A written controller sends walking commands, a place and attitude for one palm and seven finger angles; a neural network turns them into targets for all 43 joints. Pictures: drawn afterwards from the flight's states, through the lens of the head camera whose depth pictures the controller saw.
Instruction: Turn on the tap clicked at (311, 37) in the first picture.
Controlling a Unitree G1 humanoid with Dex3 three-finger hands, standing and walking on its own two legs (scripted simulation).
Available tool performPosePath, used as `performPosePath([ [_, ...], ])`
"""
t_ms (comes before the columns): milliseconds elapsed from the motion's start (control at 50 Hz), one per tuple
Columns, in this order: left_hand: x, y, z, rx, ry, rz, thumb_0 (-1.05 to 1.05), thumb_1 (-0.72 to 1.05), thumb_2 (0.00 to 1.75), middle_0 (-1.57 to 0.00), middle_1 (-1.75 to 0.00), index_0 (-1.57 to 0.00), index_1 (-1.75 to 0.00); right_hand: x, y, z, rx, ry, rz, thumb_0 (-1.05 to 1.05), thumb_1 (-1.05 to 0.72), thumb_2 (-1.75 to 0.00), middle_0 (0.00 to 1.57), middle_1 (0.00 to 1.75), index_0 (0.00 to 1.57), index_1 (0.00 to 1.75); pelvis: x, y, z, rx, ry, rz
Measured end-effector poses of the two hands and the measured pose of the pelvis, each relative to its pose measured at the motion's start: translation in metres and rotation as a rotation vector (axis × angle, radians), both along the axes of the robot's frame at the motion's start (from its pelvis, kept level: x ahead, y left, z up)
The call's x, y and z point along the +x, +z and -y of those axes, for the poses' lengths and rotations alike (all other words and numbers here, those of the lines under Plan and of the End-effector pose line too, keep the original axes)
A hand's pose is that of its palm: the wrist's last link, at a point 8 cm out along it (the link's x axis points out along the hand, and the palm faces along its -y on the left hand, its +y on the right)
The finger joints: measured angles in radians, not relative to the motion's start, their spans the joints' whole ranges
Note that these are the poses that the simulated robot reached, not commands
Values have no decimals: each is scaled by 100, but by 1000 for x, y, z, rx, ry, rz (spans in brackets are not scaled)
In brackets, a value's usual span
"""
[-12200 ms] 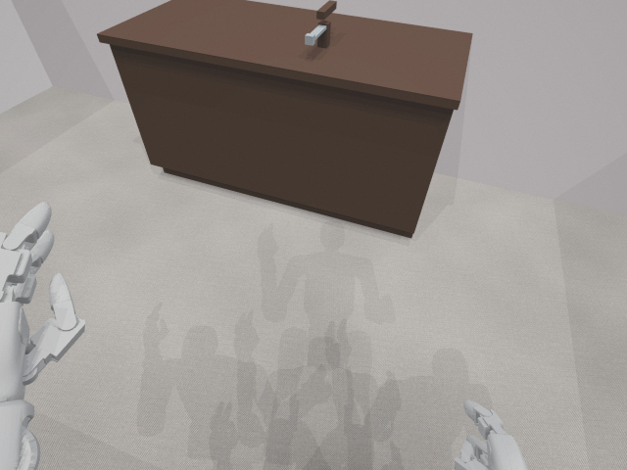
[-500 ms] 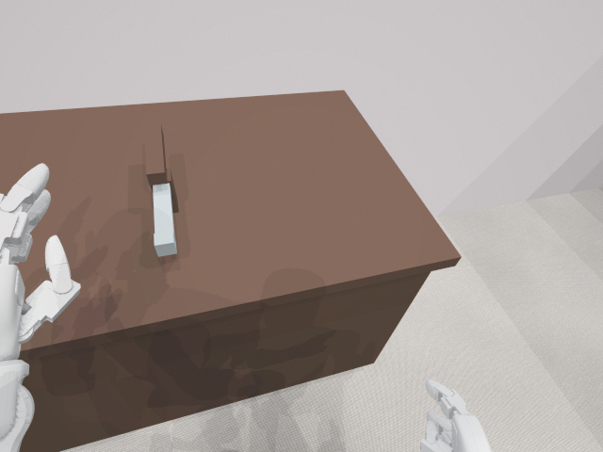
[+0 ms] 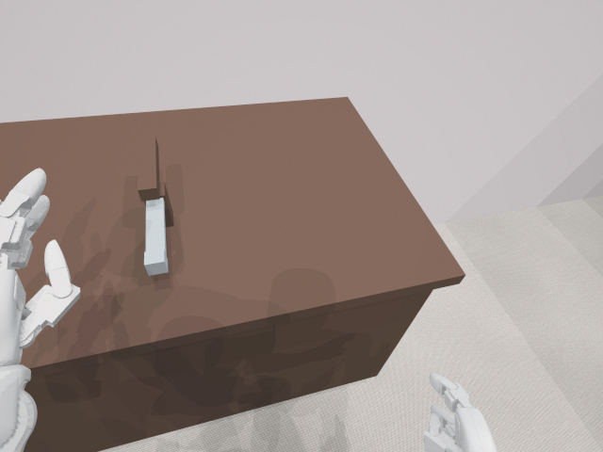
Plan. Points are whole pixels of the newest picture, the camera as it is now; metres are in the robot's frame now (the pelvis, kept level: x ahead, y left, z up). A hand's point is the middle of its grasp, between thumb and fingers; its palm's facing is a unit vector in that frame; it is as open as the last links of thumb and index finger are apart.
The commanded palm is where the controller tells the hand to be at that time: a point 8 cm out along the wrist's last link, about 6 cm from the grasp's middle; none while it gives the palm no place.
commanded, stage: come to a stop and stand still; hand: left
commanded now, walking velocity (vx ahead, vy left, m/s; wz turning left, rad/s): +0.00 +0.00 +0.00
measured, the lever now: (156, 262) +0.36 +0.26 +0.01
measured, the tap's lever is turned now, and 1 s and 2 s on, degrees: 0 0 0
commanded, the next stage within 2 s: look again from close up in 0.46 s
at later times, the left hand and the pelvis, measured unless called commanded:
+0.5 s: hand (115, 277) +0.24 +0.22 +0.16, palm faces +0.38 -0.85 -0.37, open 7.4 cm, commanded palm +0.18 +0.25 +0.17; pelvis +0.02 -0.03 +0.00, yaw +0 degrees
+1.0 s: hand (110, 284) +0.23 +0.22 +0.16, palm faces +0.38 -0.85 -0.38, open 7.4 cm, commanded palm +0.17 +0.26 +0.17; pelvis +0.01 -0.02 +0.00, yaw +0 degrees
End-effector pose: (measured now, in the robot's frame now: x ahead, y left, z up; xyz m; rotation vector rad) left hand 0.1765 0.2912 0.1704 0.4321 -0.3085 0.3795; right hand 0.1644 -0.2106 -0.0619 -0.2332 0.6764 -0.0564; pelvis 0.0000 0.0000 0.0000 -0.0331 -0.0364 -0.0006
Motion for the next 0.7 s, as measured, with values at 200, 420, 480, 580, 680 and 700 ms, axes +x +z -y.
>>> performPosePath([
  [200, 19, -2, 16, 0, -14, -48, 1, 89, 90, -21, -30, -21, -30, 14, -5, 22, -3, -33, -24, 1, -91, -90, 20, 30, 20, 30, 18, 0, 12, 7, 0, -16],
  [420, 23, 2, 27, 7, -18, -61, 1, 89, 90, -22, -30, -21, -30, 30, -1, 38, -5, -51, 1, 1, -91, -90, 20, 30, 20, 30, 25, 1, 24, 11, -1, -20],
  [480, 22, 1, 29, -3, -13, -68, 1, 89, 90, -22, -30, -21, -30, 32, -1, 40, -7, -48, 5, 1, -91, -90, 20, 30, 20, 30, 25, 1, 25, 11, 1, -21],
  [580, 20, 1, 32, -8, -9, -74, 1, 89, 90, -22, -30, -21, -30, 32, -1, 40, -5, -43, 3, 1, -91, -90, 20, 30, 20, 30, 23, 1, 27, 12, 2, -22],
  [680, 17, 1, 32, -11, -4, -80, 1, 89, 90, -22, -30, -21, -30, 29, -3, 39, -3, -40, -7, 1, -91, -90, 20, 30, 20, 30, 21, 2, 28, 11, 3, -22],
  [700, 17, 0, 32, -12, -3, -81, 1, 89, 90, -22, -30, -21, -30, 28, -3, 39, -2, -39, -9, 1, -91, -90, 20, 30, 20, 30, 21, 2, 28, 11, 3, -22],
])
